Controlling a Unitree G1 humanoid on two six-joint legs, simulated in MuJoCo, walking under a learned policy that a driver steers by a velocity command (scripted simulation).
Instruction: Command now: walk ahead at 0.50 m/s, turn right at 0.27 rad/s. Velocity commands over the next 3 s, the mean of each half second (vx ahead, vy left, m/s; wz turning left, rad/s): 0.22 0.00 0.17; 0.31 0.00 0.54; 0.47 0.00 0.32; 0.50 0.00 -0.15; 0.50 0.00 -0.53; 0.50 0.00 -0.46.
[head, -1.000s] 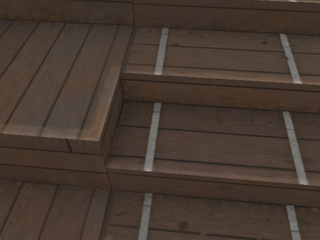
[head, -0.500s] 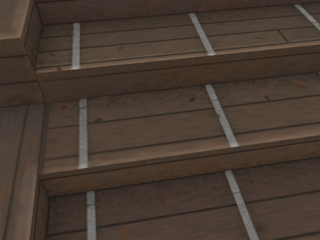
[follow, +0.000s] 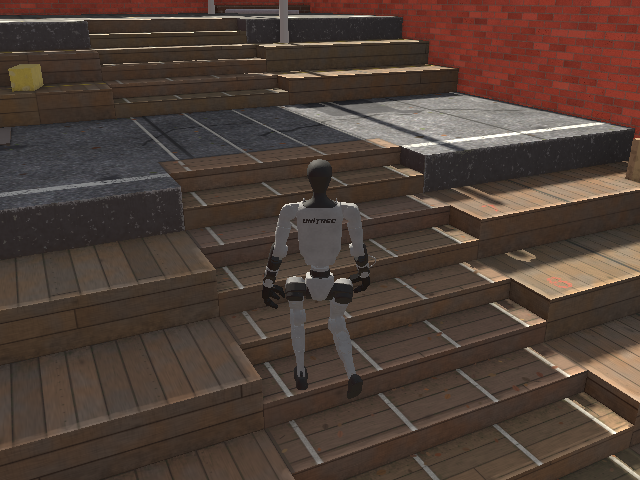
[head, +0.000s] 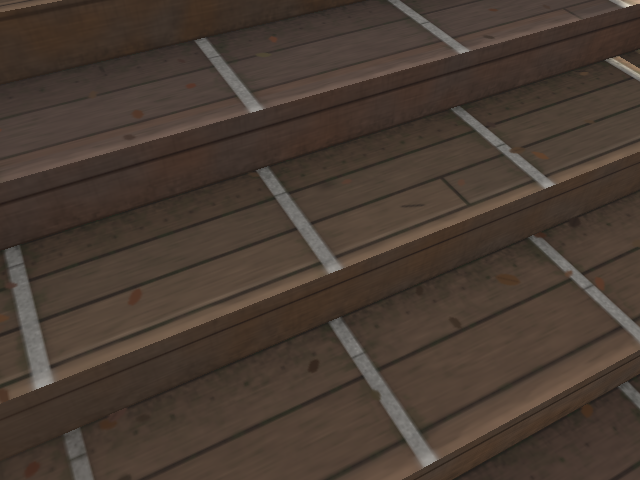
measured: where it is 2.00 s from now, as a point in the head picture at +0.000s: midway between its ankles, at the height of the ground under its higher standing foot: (63, 350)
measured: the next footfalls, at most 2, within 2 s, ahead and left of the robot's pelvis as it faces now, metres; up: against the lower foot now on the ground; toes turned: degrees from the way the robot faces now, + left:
right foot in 0.36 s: +0.29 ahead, -0.09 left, +0.00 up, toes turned +2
left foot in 0.84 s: +0.17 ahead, +0.23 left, +0.00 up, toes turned +22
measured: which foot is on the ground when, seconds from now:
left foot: down 0.00-0.38, up 0.40-0.82, down 0.84-1.00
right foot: up 0.00-0.34, down 0.36-0.86, up 0.88-1.00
